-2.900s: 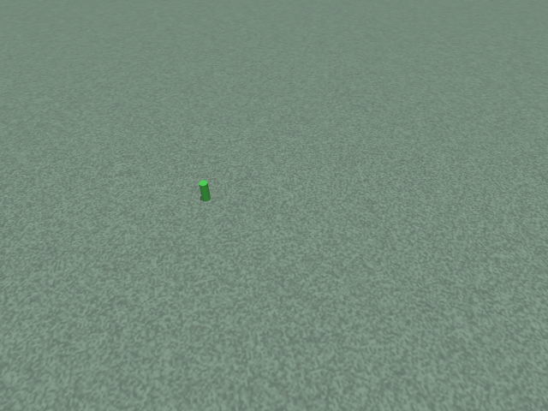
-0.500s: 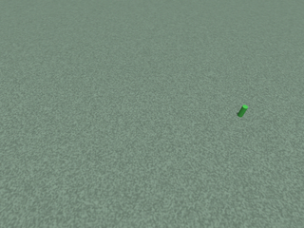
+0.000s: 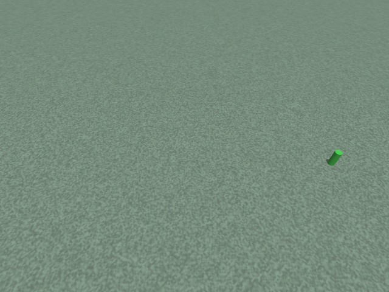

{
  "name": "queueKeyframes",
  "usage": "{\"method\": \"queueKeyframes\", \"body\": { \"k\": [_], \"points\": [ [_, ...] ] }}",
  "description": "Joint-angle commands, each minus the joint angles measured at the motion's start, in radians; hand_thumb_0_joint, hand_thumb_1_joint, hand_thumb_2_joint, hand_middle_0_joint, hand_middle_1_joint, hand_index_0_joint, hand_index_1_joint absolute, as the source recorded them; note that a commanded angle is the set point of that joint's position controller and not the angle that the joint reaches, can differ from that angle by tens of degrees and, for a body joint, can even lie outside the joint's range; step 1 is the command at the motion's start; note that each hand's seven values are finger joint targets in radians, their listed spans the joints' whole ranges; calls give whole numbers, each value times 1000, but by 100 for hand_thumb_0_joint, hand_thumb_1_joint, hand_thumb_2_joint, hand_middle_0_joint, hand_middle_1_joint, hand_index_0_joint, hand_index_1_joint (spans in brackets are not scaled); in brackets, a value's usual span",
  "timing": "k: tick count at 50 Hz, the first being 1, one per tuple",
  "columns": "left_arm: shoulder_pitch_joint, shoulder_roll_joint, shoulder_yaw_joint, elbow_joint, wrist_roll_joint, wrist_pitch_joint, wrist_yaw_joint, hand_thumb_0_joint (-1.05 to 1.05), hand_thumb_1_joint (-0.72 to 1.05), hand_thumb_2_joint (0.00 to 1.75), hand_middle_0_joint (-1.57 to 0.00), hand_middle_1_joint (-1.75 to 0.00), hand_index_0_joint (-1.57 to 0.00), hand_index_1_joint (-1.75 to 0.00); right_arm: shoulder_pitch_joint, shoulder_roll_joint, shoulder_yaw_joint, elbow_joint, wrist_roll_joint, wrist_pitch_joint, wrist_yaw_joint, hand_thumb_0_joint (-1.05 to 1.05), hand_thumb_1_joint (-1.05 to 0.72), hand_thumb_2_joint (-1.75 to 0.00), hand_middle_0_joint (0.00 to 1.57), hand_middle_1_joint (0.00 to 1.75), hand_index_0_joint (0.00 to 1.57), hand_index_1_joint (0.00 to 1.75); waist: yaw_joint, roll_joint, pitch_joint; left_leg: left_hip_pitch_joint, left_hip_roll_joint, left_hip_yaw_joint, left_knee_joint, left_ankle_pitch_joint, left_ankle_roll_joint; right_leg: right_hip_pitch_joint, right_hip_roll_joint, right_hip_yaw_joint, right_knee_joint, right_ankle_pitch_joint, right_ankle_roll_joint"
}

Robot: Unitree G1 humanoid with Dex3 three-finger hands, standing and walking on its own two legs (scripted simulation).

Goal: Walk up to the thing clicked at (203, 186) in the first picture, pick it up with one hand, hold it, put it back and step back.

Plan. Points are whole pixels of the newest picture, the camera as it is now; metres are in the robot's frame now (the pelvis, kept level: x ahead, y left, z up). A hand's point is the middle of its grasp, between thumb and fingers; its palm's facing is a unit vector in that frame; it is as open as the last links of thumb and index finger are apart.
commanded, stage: walk up
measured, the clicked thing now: (334, 157) +1.03 -0.87 -0.70
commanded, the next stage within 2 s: stand in 0.40 s
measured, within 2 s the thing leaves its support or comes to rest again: neither
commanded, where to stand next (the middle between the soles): +0.06 -0.01 m, yaw -2 degrees
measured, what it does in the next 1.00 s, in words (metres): stands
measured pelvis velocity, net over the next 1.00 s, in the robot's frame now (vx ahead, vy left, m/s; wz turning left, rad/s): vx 0.00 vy -0.02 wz -0.02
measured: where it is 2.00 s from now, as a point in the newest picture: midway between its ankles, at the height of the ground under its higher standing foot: outside the picture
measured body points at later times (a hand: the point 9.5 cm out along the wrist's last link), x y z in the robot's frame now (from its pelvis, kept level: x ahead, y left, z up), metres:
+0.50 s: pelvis +0.00 -0.01 +0.02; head +0.01 -0.01 +0.47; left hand +0.08 +0.30 -0.11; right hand +0.11 -0.31 -0.10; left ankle +0.02 +0.11 -0.72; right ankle +0.00 -0.14 -0.72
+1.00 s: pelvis +0.00 -0.02 +0.03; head +0.00 -0.03 +0.47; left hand +0.08 +0.28 -0.11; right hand +0.06 -0.33 -0.11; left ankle +0.02 +0.11 -0.72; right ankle +0.00 -0.14 -0.72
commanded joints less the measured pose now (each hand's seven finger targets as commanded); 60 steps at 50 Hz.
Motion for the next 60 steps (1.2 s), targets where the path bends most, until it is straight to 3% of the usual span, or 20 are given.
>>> {"method": "queueKeyframes", "body": {
  "k": [1,3,8,14,19,20,21,29,31,32,34,36,39,42,45,60],
  "points": [
    [-63,215,41,-46,-3,-21,20,0,90,90,-20,-30,-20,-30,-47,-230,-52,-33,-3,-27,-18,0,-90,-90,20,30,20,30,-11,30,-112,75,97,-129,-181,229,47,34,-96,98,-157,182,-99],
    [-70,201,36,-20,-4,-18,19,0,90,90,-20,-30,-20,-30,-65,-224,-43,-18,1,-29,-15,0,-90,-90,20,30,20,30,0,13,-125,70,120,-151,-211,247,59,78,-71,71,-160,150,-80],
    [-98,199,34,21,-6,-17,19,0,90,90,-20,-30,-20,-30,-97,-222,-32,28,0,-28,-17,0,-90,-90,20,30,20,30,2,27,-137,84,118,-130,-257,310,39,151,-85,65,-209,204,-72],
    [-131,192,32,73,-3,-13,15,0,90,90,-20,-30,-20,-30,-139,-219,-26,68,-2,-23,-14,0,-90,-90,20,30,20,30,3,34,-102,97,122,-128,-326,265,29,162,-84,59,-287,150,-57],
    [-151,196,36,104,-1,-17,16,0,90,90,-20,-30,-20,-30,-147,-208,-21,94,-2,-19,-14,0,-90,-90,20,30,20,30,-2,5,-123,133,109,-98,-321,323,17,189,-97,65,-324,210,-51],
    [-147,189,29,116,-1,-15,18,0,90,90,-20,-30,-20,-30,-155,-194,-24,95,-3,-23,-16,0,-90,-90,20,30,20,30,-7,-4,-121,184,131,-94,-330,382,8,174,-99,90,-322,266,-54],
    [-150,184,28,119,-3,-13,18,0,90,90,-20,-30,-20,-30,-144,-202,-23,102,-4,-23,-18,0,-90,-90,20,30,20,30,-8,12,-117,174,136,-97,-341,393,5,179,-94,82,-323,261,-51],
    [-152,188,27,142,0,-12,19,0,90,90,-20,-30,-20,-30,-164,-199,-28,120,-4,-15,-16,0,-90,-90,20,30,20,30,-7,4,-117,170,137,-79,-380,325,1,204,-94,94,-357,241,-45],
    [-150,186,26,147,-1,-11,18,0,90,90,-20,-30,-20,-30,-158,-197,-26,127,-5,-15,-16,0,-90,-90,20,30,20,30,-8,2,-106,183,138,-77,-393,302,-2,183,-91,97,-364,205,-46],
    [-151,183,26,151,1,-9,17,0,90,90,-20,-30,-20,-30,-152,-201,-27,131,-5,-14,-16,0,-90,-90,20,30,20,30,-12,10,-87,158,135,-80,-407,238,-2,177,-84,97,-372,162,-45],
    [-141,180,26,152,2,-7,17,0,90,90,-20,-30,-20,-30,-161,-199,-28,131,-8,-13,-14,0,-90,-90,20,30,20,30,-4,12,-92,157,137,-80,-409,238,-2,180,-90,99,-373,147,-48],
    [-138,186,27,150,2,-11,18,0,90,90,-20,-30,-20,-30,-162,-197,-30,131,-6,-15,-15,0,-90,-90,20,30,20,30,-2,3,-116,179,140,-75,-397,304,-2,195,-93,100,-369,205,-49],
    [-139,180,26,147,2,-12,17,0,90,90,-20,-30,-20,-30,-149,-202,-30,138,-6,-16,-14,0,-90,-90,20,30,20,30,-6,6,-112,179,139,-73,-395,277,-2,185,-93,108,-381,188,-46],
    [-146,185,27,146,3,-5,15,0,90,90,-20,-30,-20,-30,-135,-196,-27,142,-9,-11,-13,0,-90,-90,20,30,20,30,-13,0,-66,147,129,-74,-411,170,-5,142,-85,110,-397,72,-47],
    [-136,184,28,141,2,-5,15,0,90,90,-20,-30,-20,-30,-134,-203,-28,142,-9,-14,-13,0,-90,-90,20,30,20,30,-8,9,-95,167,138,-75,-407,228,-4,157,-87,110,-382,141,-50],
    [-120,182,28,132,-1,-2,13,0,90,90,-20,-30,-20,-30,-109,-205,-20,141,-10,-17,-17,0,-90,-90,20,30,20,30,-7,12,-100,182,144,-65,-403,264,-9,159,-83,115,-374,180,-52]
  ]
}}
